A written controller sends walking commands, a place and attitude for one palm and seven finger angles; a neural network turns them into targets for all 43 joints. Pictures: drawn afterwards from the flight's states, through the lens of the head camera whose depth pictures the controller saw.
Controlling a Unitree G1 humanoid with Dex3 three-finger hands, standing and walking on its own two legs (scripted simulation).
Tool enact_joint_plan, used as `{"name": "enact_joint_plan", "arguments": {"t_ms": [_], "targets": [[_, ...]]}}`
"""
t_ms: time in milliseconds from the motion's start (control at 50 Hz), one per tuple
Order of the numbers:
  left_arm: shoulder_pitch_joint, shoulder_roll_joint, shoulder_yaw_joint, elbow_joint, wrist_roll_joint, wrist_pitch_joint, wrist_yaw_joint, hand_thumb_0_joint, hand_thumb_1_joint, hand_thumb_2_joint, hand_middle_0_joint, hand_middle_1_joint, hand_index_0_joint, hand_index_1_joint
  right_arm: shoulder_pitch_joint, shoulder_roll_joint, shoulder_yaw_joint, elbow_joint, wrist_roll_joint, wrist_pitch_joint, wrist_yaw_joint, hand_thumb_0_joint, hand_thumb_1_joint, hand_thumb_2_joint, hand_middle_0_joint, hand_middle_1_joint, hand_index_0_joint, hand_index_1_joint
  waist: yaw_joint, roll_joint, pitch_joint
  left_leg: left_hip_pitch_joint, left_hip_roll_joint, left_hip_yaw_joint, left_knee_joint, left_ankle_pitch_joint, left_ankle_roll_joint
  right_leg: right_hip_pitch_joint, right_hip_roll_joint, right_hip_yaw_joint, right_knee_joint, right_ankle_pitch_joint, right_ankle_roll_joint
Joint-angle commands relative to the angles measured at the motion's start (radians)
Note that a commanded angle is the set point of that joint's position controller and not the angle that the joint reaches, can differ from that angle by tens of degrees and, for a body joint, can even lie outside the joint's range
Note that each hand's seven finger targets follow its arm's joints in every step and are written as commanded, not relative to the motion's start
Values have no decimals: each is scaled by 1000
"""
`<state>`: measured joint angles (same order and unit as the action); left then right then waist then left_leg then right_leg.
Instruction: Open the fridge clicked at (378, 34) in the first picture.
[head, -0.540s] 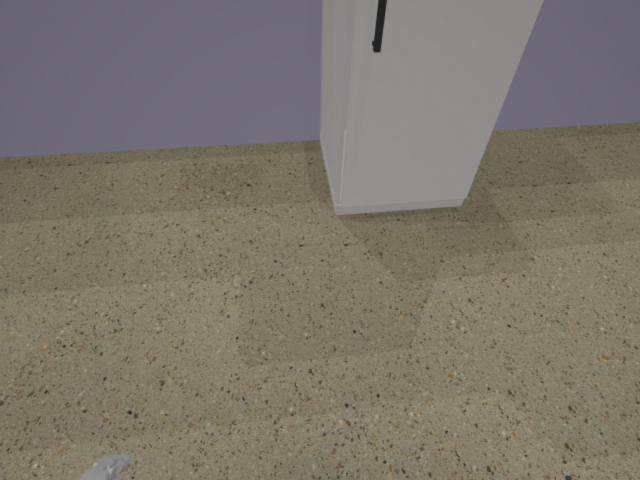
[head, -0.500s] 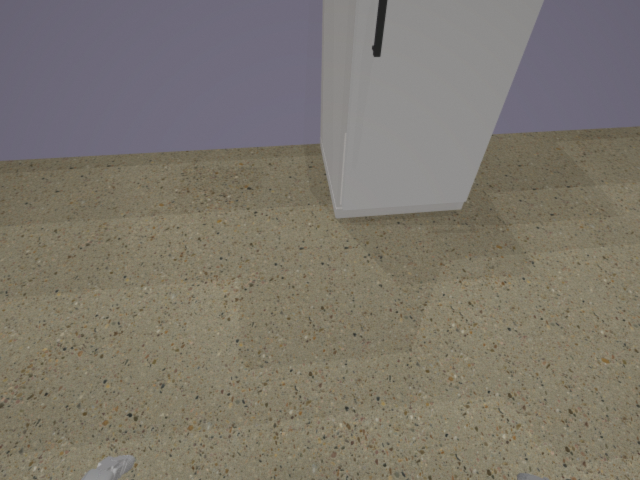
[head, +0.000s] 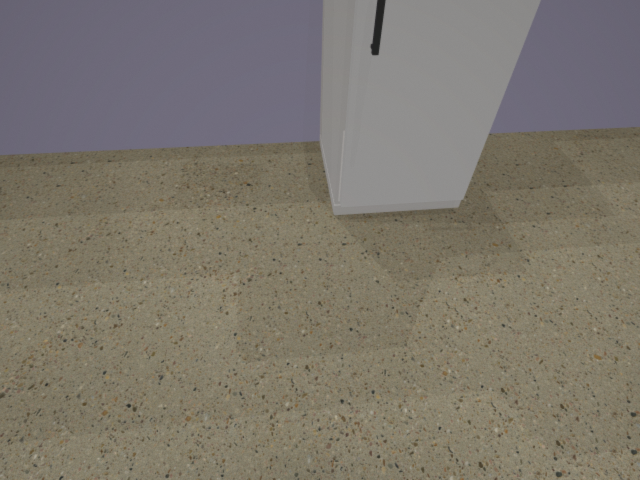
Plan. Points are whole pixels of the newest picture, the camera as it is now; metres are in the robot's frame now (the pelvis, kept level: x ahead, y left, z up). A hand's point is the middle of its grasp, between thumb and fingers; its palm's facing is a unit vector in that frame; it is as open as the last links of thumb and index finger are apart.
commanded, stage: stand and wait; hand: left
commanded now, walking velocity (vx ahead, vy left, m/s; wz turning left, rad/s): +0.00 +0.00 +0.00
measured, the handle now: out of the picture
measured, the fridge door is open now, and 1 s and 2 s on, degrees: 0 0 0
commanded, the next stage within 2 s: look at it before walking up in 0.42 s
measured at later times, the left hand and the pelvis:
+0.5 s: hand out of the picture +0.06 +0.24 -0.15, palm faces -0.04 -0.94 -0.33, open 7.4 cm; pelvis -0.01 -0.01 +0.00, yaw +0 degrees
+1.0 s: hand out of the picture +0.08 +0.24 -0.15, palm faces -0.03 -0.94 -0.34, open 7.4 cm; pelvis +0.00 -0.01 +0.00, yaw +0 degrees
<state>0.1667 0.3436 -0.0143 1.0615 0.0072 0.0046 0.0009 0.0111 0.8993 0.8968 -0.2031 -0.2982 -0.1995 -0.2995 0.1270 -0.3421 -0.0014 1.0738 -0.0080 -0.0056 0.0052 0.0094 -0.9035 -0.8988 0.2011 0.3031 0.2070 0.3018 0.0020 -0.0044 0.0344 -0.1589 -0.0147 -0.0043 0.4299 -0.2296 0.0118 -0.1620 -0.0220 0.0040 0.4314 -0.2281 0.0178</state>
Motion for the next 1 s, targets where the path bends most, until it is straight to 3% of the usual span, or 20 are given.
{"name": "enact_joint_plan", "arguments": {"t_ms": [0,300,640,980], "targets": [[-62,201,48,-65,2,-27,11,0,900,900,-200,-300,-200,-300,-67,-204,-38,-59,-1,-30,-17,0,-900,-900,200,300,200,300,0,8,-65,-4,120,-107,-96,117,26,14,-97,93,-83,94,-46],[-64,204,47,-44,5,-28,9,0,900,900,-200,-300,-200,-300,-48,-204,-38,-25,-2,-25,-12,0,-900,-900,200,300,200,300,-2,-14,-20,-24,118,-111,-125,22,19,-33,-97,116,-131,-35,-47],[-60,202,47,-42,5,-32,10,0,900,900,-200,-300,-200,-300,-46,-206,-36,-22,2,-31,-15,0,-900,-900,200,300,200,300,-1,3,-77,18,132,-106,-114,133,18,13,-97,102,-107,104,-46],[-64,203,47,-36,5,-32,11,0,900,900,-200,-300,-200,-300,-66,-207,-34,-23,1,-31,-17,0,-900,-900,200,300,200,300,1,6,-64,35,133,-99,-127,161,16,22,-98,100,-117,145,-44]]}}
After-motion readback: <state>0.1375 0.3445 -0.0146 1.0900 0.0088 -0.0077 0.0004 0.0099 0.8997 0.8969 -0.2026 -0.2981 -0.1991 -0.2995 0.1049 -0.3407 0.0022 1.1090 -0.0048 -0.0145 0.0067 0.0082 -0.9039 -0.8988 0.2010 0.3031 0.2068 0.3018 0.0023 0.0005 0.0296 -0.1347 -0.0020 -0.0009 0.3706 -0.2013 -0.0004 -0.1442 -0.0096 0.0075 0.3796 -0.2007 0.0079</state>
